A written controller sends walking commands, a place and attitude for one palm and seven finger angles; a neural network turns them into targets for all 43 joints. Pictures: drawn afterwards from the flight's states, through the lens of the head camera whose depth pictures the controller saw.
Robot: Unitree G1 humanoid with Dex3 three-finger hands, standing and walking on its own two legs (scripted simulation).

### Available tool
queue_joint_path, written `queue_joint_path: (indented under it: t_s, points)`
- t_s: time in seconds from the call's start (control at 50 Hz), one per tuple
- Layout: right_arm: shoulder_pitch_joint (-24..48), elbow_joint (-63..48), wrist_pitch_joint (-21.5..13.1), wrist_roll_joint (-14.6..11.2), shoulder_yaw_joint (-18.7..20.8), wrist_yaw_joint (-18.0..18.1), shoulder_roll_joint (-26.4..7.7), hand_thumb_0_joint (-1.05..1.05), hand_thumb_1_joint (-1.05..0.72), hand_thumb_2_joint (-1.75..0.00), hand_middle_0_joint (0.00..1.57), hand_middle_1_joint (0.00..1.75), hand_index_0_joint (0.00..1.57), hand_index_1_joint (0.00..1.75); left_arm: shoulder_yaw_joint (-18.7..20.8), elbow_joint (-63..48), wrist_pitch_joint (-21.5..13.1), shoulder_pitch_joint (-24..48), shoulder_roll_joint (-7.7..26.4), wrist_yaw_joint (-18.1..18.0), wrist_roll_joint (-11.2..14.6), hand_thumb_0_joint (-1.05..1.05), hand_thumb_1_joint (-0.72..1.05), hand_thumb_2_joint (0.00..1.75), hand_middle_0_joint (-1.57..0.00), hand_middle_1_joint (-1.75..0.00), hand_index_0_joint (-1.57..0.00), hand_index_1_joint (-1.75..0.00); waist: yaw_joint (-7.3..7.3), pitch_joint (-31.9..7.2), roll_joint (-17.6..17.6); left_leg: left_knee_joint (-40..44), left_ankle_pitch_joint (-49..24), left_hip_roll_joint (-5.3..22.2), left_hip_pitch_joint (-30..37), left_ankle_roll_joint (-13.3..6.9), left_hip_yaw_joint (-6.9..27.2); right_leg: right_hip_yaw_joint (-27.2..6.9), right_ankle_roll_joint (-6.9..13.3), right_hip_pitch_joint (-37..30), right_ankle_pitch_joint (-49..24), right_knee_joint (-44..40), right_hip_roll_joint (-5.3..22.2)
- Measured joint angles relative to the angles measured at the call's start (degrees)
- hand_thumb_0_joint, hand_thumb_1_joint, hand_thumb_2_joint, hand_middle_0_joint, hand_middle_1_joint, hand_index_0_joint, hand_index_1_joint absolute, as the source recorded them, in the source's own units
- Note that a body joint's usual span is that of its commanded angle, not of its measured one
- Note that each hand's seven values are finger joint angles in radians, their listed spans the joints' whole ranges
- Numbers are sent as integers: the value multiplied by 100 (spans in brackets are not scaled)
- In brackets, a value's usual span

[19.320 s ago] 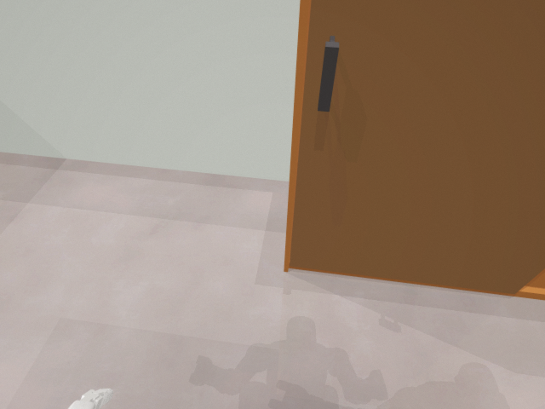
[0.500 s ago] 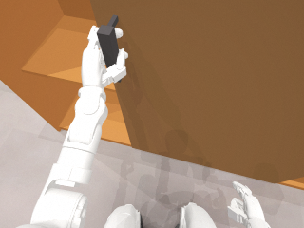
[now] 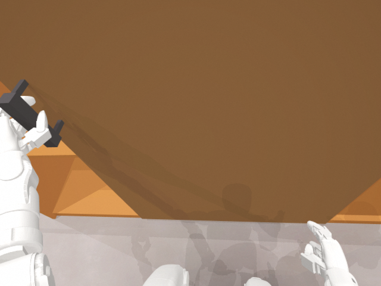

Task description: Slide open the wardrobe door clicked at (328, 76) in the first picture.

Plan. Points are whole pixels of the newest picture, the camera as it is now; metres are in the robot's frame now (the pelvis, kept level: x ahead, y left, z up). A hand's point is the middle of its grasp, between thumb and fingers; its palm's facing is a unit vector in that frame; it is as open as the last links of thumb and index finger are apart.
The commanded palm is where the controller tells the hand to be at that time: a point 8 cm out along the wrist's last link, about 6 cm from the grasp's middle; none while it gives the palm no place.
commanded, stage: stop walking and hold the door there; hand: left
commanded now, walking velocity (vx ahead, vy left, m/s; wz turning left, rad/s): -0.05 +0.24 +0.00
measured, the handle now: (38, 114) +0.42 +0.35 +0.14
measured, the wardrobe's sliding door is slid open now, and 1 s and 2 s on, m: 0.54 0.54 0.54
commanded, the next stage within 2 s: none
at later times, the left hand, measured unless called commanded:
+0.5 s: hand (39, 131) +0.37 +0.32 +0.14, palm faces +0.43 -0.88 -0.21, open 6.6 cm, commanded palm +0.33 +0.36 +0.12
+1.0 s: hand (38, 131) +0.37 +0.32 +0.15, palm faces +0.39 -0.89 -0.23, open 6.4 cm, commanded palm +0.33 +0.36 +0.12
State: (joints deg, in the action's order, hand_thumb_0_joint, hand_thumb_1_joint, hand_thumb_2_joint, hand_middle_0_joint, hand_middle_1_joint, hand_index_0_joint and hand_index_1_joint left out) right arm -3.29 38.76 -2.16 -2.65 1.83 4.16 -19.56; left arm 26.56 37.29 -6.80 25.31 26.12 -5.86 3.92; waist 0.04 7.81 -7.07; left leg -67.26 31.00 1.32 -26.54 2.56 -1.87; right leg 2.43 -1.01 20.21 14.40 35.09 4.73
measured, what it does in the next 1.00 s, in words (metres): steps on the spot: left foot, then right foot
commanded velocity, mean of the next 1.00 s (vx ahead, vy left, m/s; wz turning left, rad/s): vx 0.01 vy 0.04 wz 0.02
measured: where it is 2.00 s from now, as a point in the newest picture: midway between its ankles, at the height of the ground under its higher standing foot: outside the picture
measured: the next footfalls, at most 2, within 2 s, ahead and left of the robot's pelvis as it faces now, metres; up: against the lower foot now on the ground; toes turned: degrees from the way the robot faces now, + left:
left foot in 0.28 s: +0.02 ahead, +0.15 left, +0.00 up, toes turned +2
right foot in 0.48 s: -0.02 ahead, -0.10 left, +0.00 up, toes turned -9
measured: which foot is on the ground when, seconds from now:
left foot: up 0.00-0.26, down 0.28-1.00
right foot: down 0.00-0.28, up 0.30-0.46, down 0.48-1.00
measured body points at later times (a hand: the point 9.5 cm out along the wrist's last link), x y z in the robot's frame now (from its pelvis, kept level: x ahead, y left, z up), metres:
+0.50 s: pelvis -0.07 +0.04 +0.00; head -0.06 +0.05 +0.45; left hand +0.34 +0.36 +0.16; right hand -0.02 -0.23 -0.11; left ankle -0.02 +0.14 -0.73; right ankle -0.06 -0.10 -0.73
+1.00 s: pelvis -0.08 +0.05 +0.00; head -0.07 +0.05 +0.45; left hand +0.34 +0.36 +0.16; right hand -0.06 -0.25 -0.11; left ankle -0.02 +0.14 -0.73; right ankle -0.06 -0.10 -0.73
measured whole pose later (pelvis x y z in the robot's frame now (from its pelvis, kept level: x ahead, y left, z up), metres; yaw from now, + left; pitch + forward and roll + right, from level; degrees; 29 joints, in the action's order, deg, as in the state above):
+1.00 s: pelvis -0.08 +0.05 +0.00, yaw -7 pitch +0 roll -1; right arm -19.8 44.0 -1.4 -2.6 -0.1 6.3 -18.2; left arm 20.2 63.1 -10.1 40.5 33.4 -5.8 0.9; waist -3.0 0.2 -1.4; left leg -31.2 12.1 3.6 -19.1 -1.5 -7.5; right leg 1.4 -1.8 17.0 11.7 28.7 1.8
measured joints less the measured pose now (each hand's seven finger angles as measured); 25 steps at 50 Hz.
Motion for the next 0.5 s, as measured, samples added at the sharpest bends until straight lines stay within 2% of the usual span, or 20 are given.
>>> queue_joint_path:
  t_s: [0.04, 0.1, 0.2, 0.28, 0.3, 0.34, 0.38, 0.42, 0.48, 0.5]
  points:
    - [-160, 119, 50, -3, 31, 35, -102, 0, -91, -90, 20, 30, 20, 30, 79, 276, -49, 51, 56, -29, -71, -18, 56, 80, -39, -129, -30, -135, -113, -71, 117, 81, -129, -183, -60, 16, -88, 0, 14, -86, -79, -146, 42]
    - [-442, 255, 96, -1, 46, 43, -174, 1, -91, -90, 20, 30, 20, 30, 105, 562, -104, 149, 185, -51, -183, -17, 56, 80, -38, -130, -31, -135, -207, -199, 371, 534, -293, -270, -2, 6, -160, -26, 30, -161, -215, -339, 61]
    - [-909, 342, 106, 0, 69, 55, -236, 1, -91, -90, 20, 30, 20, 30, 8, 796, -132, 331, 324, -47, -304, -16, 56, 79, -37, -133, -32, -135, -295, -459, 701, 2012, -540, -134, 538, -115, -70, -100, 5, -141, -441, -533, 16]
    - [-1162, 323, 92, 21, 118, 85, -281, 1, -91, -90, 20, 30, 20, 30, -169, 806, -180, 478, 310, -35, -323, -15, 58, 78, -39, -136, -31, -135, -391, -605, 700, 3551, -1560, 85, 1223, -197, -39, -102, -108, -8, -531, -435, -111]
    - [-1165, 330, 114, 9, 122, 96, -203, 1, -91, -90, 20, 30, 20, 30, -228, 803, -179, 514, 345, -50, -324, -14, 58, 78, -38, -136, -30, -134, -394, -571, 785, 3519, -1597, 65, 1224, -228, -98, -159, -96, 13, -425, -372, -101]
    - [-1249, 257, 141, -7, 75, 85, -17, 1, -91, -90, 20, 30, 20, 30, -338, 850, -159, 556, 417, -79, -311, -14, 60, 76, -36, -136, -29, -133, -323, -563, 867, 3503, -1563, 125, 1236, -268, -245, -257, -27, 101, 228, -105, -201]
    - [-1380, 182, 113, 15, -14, 76, 169, 1, -91, -90, 20, 30, 20, 30, -404, 946, -128, 596, 459, -91, -312, -13, 61, 75, -34, -135, -27, -133, -312, -617, 833, 3557, -1595, 227, 1201, -286, -304, -174, -4, 130, 548, 259, -318]
    - [-1507, 152, 77, 24, -125, 67, 329, 1, -91, -90, 20, 30, 20, 30, -459, 1043, -66, 670, 492, -92, -301, -12, 62, 74, -33, -134, -26, -133, -315, -665, 777, 3562, -1649, 295, 1114, -298, -318, -63, -4, -65, 449, 197, -387]
    - [-1600, 196, 49, 43, -301, 42, 522, 0, -91, -90, 20, 30, 20, 30, -501, 1219, -46, 827, 591, -87, -287, -12, 63, 73, -32, -133, -25, -134, -243, -739, 827, 3411, -1638, 285, 896, -295, -457, -32, 14, -531, -31, -512, -360]
    - [-1536, 250, 61, 61, -340, 41, 540, 0, -90, -90, 20, 30, 20, 30, -456, 1294, -86, 865, 606, -100, -283, -12, 64, 73, -32, -133, -25, -134, -255, -678, 744, 3355, -1631, 337, 844, -296, -474, -45, 17, -527, -185, -596, -407]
